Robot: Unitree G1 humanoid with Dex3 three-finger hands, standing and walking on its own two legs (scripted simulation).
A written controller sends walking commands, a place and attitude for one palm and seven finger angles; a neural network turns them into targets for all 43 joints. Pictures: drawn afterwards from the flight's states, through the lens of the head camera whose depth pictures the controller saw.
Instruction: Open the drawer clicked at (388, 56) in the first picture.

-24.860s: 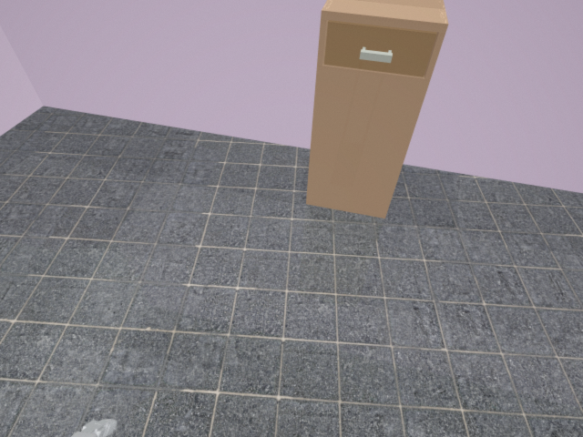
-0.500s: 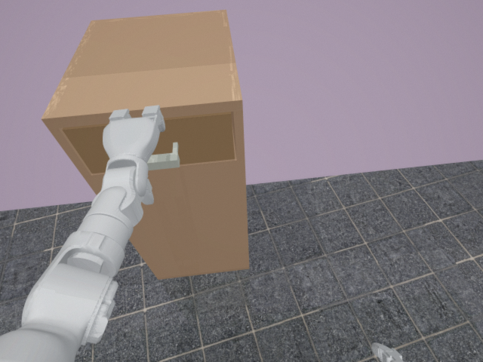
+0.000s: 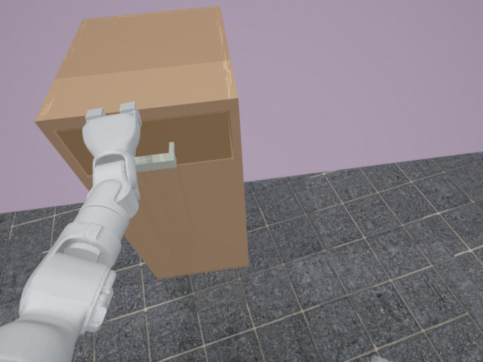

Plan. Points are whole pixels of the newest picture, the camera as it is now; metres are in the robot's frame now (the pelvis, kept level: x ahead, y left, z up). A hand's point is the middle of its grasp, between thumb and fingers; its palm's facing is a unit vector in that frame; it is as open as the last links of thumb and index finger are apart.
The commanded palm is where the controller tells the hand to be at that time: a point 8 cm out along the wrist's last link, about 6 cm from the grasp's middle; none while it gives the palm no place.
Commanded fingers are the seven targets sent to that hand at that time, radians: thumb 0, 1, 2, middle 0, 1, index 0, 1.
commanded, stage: re-aim the fingers above the handle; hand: left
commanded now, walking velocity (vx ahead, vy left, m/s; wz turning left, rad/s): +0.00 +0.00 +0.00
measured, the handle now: (151, 155) +0.53 +0.20 +0.01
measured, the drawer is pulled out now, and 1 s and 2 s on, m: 0.00 0.00 0.00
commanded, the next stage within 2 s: lower the fingers behind the handle in 0.50 s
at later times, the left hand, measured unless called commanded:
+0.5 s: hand (106, 162) +0.44 +0.24 +0.09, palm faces -0.03 +0.07 -1.00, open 13.9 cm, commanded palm +0.42 +0.20 +0.13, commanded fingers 0.00 -0.50 0.30 -0.30 -1.20 -0.30 -1.20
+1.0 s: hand (128, 178) +0.44 +0.22 +0.04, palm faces -0.12 +0.00 -0.99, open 13.9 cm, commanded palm +0.43 +0.19 +0.10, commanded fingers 0.00 -0.50 0.30 -0.30 -1.20 -0.30 -1.20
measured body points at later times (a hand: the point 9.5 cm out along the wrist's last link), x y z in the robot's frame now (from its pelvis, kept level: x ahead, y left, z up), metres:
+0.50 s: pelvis +0.00 -0.01 +0.00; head +0.04 -0.04 +0.45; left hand +0.44 +0.23 +0.14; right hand +0.11 -0.25 -0.14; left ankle -0.01 +0.10 -0.73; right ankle -0.03 -0.10 -0.73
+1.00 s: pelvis +0.00 -0.01 +0.00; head +0.07 -0.03 +0.44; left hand +0.45 +0.22 +0.09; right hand +0.07 -0.26 -0.15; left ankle -0.01 +0.10 -0.73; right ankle -0.03 -0.10 -0.73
